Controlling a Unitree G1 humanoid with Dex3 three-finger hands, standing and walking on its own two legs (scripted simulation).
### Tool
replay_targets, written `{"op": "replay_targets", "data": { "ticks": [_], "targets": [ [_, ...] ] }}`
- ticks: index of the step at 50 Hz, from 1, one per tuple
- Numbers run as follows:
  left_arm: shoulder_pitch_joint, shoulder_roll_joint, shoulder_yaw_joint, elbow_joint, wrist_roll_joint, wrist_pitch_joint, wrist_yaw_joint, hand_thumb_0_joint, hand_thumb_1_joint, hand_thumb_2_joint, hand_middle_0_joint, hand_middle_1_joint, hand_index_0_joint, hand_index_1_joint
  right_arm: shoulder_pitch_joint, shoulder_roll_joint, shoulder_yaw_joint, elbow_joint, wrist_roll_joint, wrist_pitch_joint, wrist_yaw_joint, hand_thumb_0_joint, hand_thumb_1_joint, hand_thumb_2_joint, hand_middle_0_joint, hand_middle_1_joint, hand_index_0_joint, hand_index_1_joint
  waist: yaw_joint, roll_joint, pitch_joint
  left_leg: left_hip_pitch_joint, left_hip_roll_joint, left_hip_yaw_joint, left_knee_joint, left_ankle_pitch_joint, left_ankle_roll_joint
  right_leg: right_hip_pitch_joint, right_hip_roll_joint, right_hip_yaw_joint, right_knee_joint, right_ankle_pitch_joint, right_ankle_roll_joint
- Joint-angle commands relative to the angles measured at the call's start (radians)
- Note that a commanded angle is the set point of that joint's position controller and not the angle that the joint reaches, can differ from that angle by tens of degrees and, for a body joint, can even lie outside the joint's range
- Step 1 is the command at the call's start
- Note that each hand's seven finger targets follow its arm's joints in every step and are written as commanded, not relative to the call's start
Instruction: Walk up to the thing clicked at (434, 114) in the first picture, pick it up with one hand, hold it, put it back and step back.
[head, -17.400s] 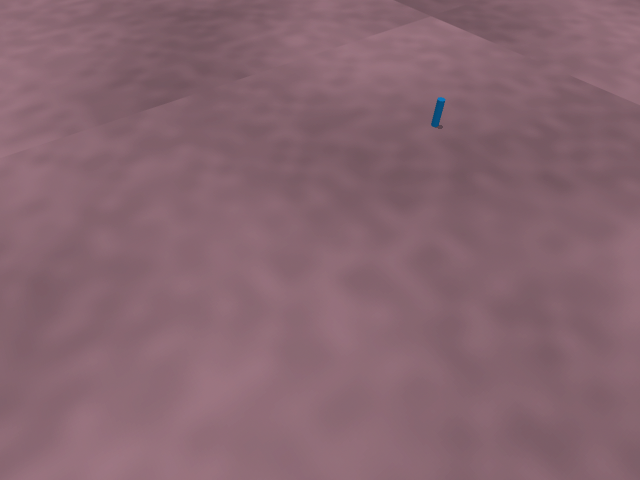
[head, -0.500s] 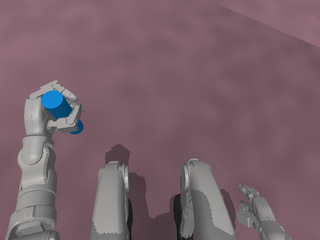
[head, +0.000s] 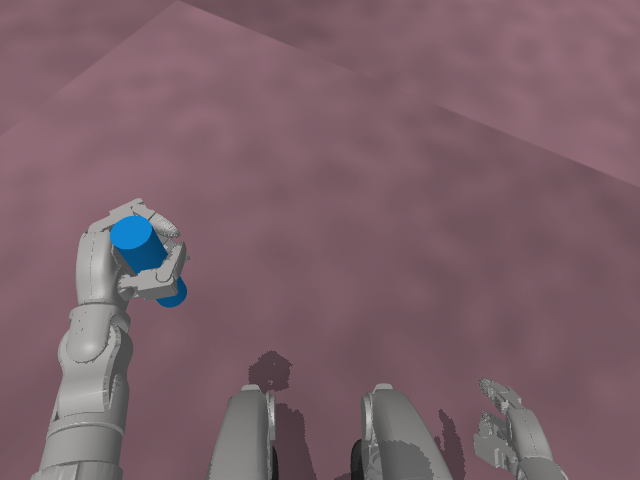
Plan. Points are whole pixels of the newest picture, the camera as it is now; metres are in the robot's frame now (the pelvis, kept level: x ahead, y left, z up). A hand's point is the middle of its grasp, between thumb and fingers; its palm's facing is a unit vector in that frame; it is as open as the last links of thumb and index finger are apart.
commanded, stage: lift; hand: left
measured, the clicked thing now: (154, 267) +0.36 +0.21 +0.01
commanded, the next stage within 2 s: hold in 1.12 s
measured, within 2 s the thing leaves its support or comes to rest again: neither
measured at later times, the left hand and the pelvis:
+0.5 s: hand (141, 224) +0.36 +0.19 +0.12, palm faces +0.06 -1.00 -0.01, open 5.3 cm; pelvis +0.02 +0.01 +0.08, yaw +1 degrees
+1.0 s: hand (141, 203) +0.37 +0.18 +0.15, palm faces +0.03 -1.00 +0.01, open 5.3 cm; pelvis +0.04 +0.00 +0.11, yaw +1 degrees
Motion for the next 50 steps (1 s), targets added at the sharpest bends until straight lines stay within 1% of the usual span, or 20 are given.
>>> {"op": "replay_targets", "data": {
  "ticks": [1,3,6,7,8,9,13,17,22,24,25,26,30,35,37,40,41,42,43,50],
  "targets": [
    [-0.213,0.138,0.036,-0.218,-0.009,-0.083,-0.015,0.0,0.606,1.254,-1.316,-1.375,-1.334,-1.36,0.036,-0.142,-0.055,-0.098,-0.007,-0.046,-0.013,0.0,-0.897,-0.894,0.2,0.3,0.2,0.3,-0.005,0.062,-0.371,0.395,-0.029,-0.02,-0.281,0.243,0.011,0.286,0.025,0.037,-0.26,0.269,-0.026],
    [-0.203,0.131,0.023,-0.224,-0.01,-0.082,-0.022,0.0,0.608,1.252,-1.304,-1.364,-1.32,-1.351,0.046,-0.155,-0.063,-0.098,-0.009,-0.051,-0.014,0.0,-0.895,-0.893,0.2,0.3,0.2,0.3,-0.004,0.062,-0.38,0.452,-0.026,-0.024,-0.307,0.29,0.008,0.317,0.025,0.033,-0.284,0.305,-0.026],
    [-0.216,0.13,0.022,-0.203,-0.014,-0.089,-0.028,0.0,0.608,1.254,-1.305,-1.364,-1.322,-1.351,0.052,-0.148,-0.057,-0.084,-0.012,-0.052,-0.013,0.0,-0.893,-0.893,0.2,0.3,0.2,0.3,-0.006,0.06,-0.326,0.482,-0.026,-0.022,-0.358,0.27,0.005,0.347,0.027,0.03,-0.329,0.29,-0.025],
    [-0.206,0.138,0.043,-0.191,-0.016,-0.093,-0.025,0.0,0.607,1.24,-1.303,-1.352,-1.319,-1.34,0.053,-0.138,-0.051,-0.081,-0.013,-0.054,-0.012,0.0,-0.893,-0.893,0.2,0.3,0.2,0.3,0.001,0.05,-0.326,0.485,-0.026,-0.022,-0.367,0.282,0.006,0.373,0.028,0.028,-0.339,0.302,-0.024],
    [-0.236,0.111,0.01,-0.237,-0.018,-0.099,-0.026,0.0,0.61,1.244,-1.31,-1.359,-1.326,-1.346,0.055,-0.147,-0.06,-0.091,-0.015,-0.056,-0.013,0.0,-0.896,-0.893,0.2,0.299,0.2,0.3,-0.008,0.051,-0.359,0.513,-0.027,-0.02,-0.369,0.311,0.007,0.391,0.028,0.03,-0.347,0.331,-0.024],
    [-0.198,0.124,0.035,-0.199,-0.018,-0.095,-0.018,0.0,0.635,1.262,-1.321,-1.366,-1.333,-1.356,0.053,-0.143,-0.056,-0.094,-0.014,-0.055,-0.014,0.0,-0.892,-0.892,0.2,0.299,0.2,0.299,0.001,0.035,-0.347,0.519,-0.029,-0.015,-0.376,0.332,0.008,0.419,0.028,0.03,-0.361,0.352,-0.022],
    [-0.18,0.1,0.023,-0.164,-0.012,-0.1,-0.01,0.0,0.644,1.282,-1.336,-1.38,-1.348,-1.372,0.048,-0.142,-0.055,-0.092,-0.02,-0.058,-0.012,0.0,-0.891,-0.892,0.2,0.299,0.2,0.299,0.0,0.007,-0.266,0.521,-0.03,-0.006,-0.434,0.295,0.011,0.458,0.027,0.033,-0.416,0.329,-0.019],
    [-0.201,0.097,0.001,-0.177,0.0,-0.11,-0.018,0.0,0.627,1.277,-1.349,-1.388,-1.361,-1.379,0.063,-0.141,-0.056,-0.092,-0.026,-0.054,-0.01,0.0,-0.896,-0.893,0.2,0.299,0.2,0.299,0.003,0.044,-0.279,0.596,-0.026,-0.01,-0.476,0.337,0.003,0.479,0.03,0.024,-0.436,0.351,-0.025],
    [-0.192,0.096,0.02,-0.169,-0.008,-0.125,-0.02,0.0,0.642,1.281,-1.354,-1.391,-1.366,-1.382,0.048,-0.131,-0.051,-0.098,-0.028,-0.055,-0.008,0.0,-0.9,-0.894,0.2,0.299,0.2,0.299,0.011,0.039,-0.242,0.638,-0.026,-0.02,-0.551,0.284,0.0,0.521,0.032,0.017,-0.487,0.304,-0.023],
    [-0.197,0.092,0.011,-0.184,-0.01,-0.126,-0.019,0.0,0.64,1.281,-1.339,-1.388,-1.353,-1.376,0.059,-0.135,-0.052,-0.1,-0.029,-0.053,-0.007,0.0,-0.899,-0.894,0.2,0.299,0.2,0.299,0.013,0.043,-0.261,0.675,-0.023,-0.023,-0.567,0.312,-0.005,0.536,0.035,0.013,-0.493,0.322,-0.025],
    [-0.146,0.075,0.013,-0.097,-0.011,-0.118,-0.02,0.0,0.638,1.285,-1.338,-1.39,-1.351,-1.381,0.07,-0.124,-0.044,-0.079,-0.03,-0.05,-0.007,0.0,-0.902,-0.895,0.2,0.299,0.2,0.299,0.002,0.008,-0.231,0.667,-0.022,-0.016,-0.564,0.321,-0.002,0.544,0.037,0.016,-0.508,0.333,-0.022],
    [-0.213,0.081,-0.004,-0.198,-0.015,-0.129,-0.022,0.0,0.633,1.281,-1.339,-1.389,-1.354,-1.377,0.067,-0.139,-0.054,-0.093,-0.031,-0.054,-0.01,0.0,-0.899,-0.894,0.2,0.299,0.2,0.299,0.0,0.026,-0.262,0.685,-0.023,-0.013,-0.566,0.351,-0.001,0.566,0.036,0.019,-0.513,0.365,-0.023],
    [-0.206,0.085,-0.009,-0.137,-0.006,-0.128,-0.037,0.0,0.642,1.278,-1.341,-1.379,-1.353,-1.371,0.069,-0.132,-0.051,-0.078,-0.029,-0.054,-0.012,0.0,-0.898,-0.894,0.2,0.299,0.2,0.299,-0.002,0.015,-0.208,0.697,-0.024,-0.003,-0.582,0.374,0.003,0.587,0.031,0.028,-0.543,0.39,-0.021],
    [-0.195,0.095,0.013,-0.127,-0.012,-0.137,-0.046,0.0,0.665,1.287,-1.335,-1.388,-1.353,-1.373,0.073,-0.131,-0.051,-0.075,-0.033,-0.046,-0.008,0.0,-0.893,-0.892,0.2,0.299,0.2,0.299,0.01,0.023,-0.202,0.733,-0.024,-0.008,-0.625,0.374,-0.004,0.624,0.033,0.019,-0.571,0.38,-0.025],
    [-0.236,0.085,-0.002,-0.167,-0.021,-0.144,-0.054,0.0,0.631,1.277,-1.335,-1.389,-1.352,-1.375,0.067,-0.131,-0.051,-0.08,-0.033,-0.048,-0.006,0.0,-0.896,-0.893,0.2,0.299,0.2,0.299,0.008,0.041,-0.207,0.75,-0.025,-0.002,-0.63,0.382,-0.003,0.642,0.032,0.023,-0.582,0.391,-0.024],
    [-0.169,0.084,0.013,-0.085,-0.022,-0.142,-0.06,0.0,0.616,1.277,-1.342,-1.39,-1.357,-1.379,0.081,-0.127,-0.046,-0.063,-0.034,-0.045,-0.005,0.0,-0.899,-0.893,0.2,0.299,0.2,0.299,0.008,0.01,-0.207,0.761,-0.025,0.002,-0.629,0.433,0.002,0.674,0.031,0.026,-0.591,0.436,-0.021],
    [-0.226,0.098,0.01,-0.155,-0.022,-0.149,-0.061,0.0,0.601,1.272,-1.338,-1.389,-1.353,-1.378,0.075,-0.124,-0.047,-0.07,-0.034,-0.045,-0.007,0.0,-0.898,-0.893,0.2,0.299,0.2,0.299,0.011,0.022,-0.216,0.761,-0.027,0.012,-0.626,0.441,0.005,0.686,0.03,0.033,-0.599,0.455,-0.019],
    [-0.184,0.082,0.01,-0.085,-0.023,-0.144,-0.064,0.0,0.636,1.28,-1.342,-1.391,-1.357,-1.38,0.078,-0.124,-0.045,-0.067,-0.033,-0.04,-0.008,0.0,-0.895,-0.892,0.2,0.299,0.2,0.299,0.001,0.004,-0.189,0.753,-0.029,0.012,-0.63,0.433,0.007,0.682,0.03,0.032,-0.606,0.453,-0.017],
    [-0.196,0.076,-0.01,-0.119,-0.019,-0.143,-0.068,0.0,0.633,1.278,-1.337,-1.386,-1.352,-1.375,0.078,-0.125,-0.047,-0.066,-0.035,-0.04,-0.007,0.0,-0.894,-0.892,0.2,0.299,0.2,0.299,0.001,0.008,-0.201,0.769,-0.026,0.013,-0.636,0.437,0.006,0.691,0.03,0.032,-0.611,0.456,-0.018],
    [-0.217,0.085,0.009,-0.125,-0.026,-0.153,-0.072,0.0,0.646,1.286,-1.348,-1.396,-1.363,-1.385,0.064,-0.128,-0.049,-0.072,-0.035,-0.035,-0.007,0.0,-0.893,-0.892,0.2,0.299,0.2,0.299,0.011,0.014,-0.183,0.784,-0.03,0.022,-0.662,0.421,0.005,0.725,0.028,0.035,-0.638,0.449,-0.016]
  ]
}}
